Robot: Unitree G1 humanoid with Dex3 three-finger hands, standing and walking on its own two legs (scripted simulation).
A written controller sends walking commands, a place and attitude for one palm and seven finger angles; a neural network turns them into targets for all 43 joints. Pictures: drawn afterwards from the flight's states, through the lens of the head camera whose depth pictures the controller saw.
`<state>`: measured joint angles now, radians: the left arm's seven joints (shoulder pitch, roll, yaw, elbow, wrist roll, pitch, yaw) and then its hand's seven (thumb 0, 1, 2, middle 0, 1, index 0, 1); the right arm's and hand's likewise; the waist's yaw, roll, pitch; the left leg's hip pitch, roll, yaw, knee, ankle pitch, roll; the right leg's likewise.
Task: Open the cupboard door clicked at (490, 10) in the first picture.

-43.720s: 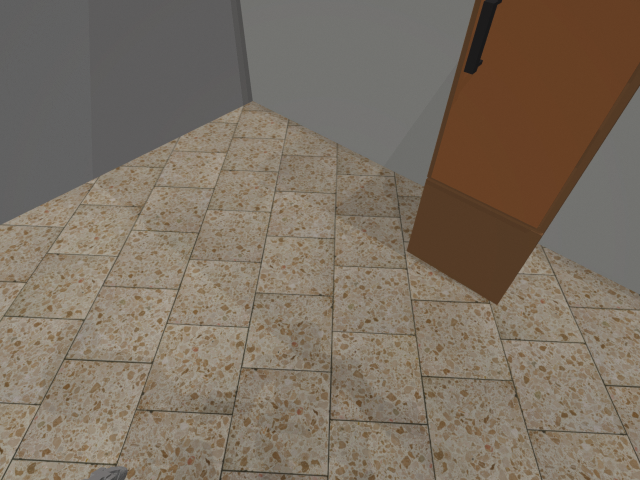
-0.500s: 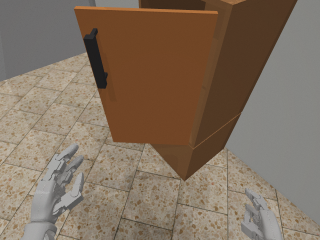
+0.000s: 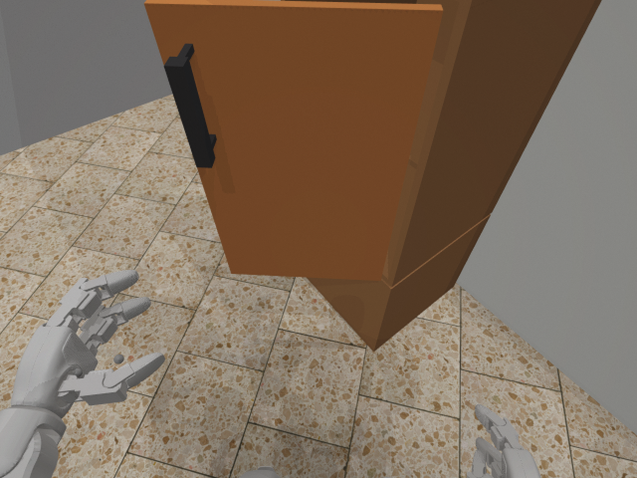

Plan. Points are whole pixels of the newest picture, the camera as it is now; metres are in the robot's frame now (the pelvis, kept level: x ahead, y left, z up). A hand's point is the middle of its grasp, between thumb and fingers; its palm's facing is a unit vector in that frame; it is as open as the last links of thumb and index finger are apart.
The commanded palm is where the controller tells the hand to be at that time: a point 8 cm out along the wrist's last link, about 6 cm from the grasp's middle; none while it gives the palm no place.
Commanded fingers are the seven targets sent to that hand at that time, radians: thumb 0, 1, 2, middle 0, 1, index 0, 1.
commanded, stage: raise the hand with hooked fingers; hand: left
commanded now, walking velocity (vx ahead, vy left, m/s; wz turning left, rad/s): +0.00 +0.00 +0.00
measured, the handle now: (197, 108) +0.56 +0.20 +0.16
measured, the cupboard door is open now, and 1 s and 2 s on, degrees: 49 49 49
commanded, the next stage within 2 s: move the hooked fingers beside the handle in 1.32 s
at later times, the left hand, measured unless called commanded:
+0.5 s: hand (61, 293) +0.27 +0.28 +0.14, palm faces +0.04 -1.00 -0.06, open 13.5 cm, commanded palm +0.24 +0.32 +0.15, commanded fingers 0.00 -0.50 0.30 -0.30 -1.20 -0.30 -1.20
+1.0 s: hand (42, 232) +0.31 +0.29 +0.19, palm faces +0.03 -1.00 -0.05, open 14.0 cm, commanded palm +0.27 +0.33 +0.19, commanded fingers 0.00 -0.50 0.30 -0.30 -1.20 -0.30 -1.20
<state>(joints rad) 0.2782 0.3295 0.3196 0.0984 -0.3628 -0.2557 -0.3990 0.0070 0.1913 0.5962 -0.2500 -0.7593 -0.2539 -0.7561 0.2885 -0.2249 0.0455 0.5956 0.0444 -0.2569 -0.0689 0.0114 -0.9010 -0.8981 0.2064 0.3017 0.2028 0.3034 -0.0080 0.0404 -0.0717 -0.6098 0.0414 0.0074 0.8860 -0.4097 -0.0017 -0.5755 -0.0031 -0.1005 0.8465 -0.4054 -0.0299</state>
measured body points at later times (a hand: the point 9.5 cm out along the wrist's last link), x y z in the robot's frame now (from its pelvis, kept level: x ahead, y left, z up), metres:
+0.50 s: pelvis +0.01 +0.02 +0.03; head +0.01 +0.02 +0.48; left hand +0.26 +0.33 +0.14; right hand +0.20 -0.21 -0.03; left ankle +0.02 +0.12 -0.70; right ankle +0.01 -0.10 -0.70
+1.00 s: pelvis +0.01 +0.01 +0.04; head +0.01 +0.00 +0.49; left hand +0.30 +0.34 +0.19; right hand +0.18 -0.23 -0.04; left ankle +0.02 +0.12 -0.70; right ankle +0.01 -0.10 -0.70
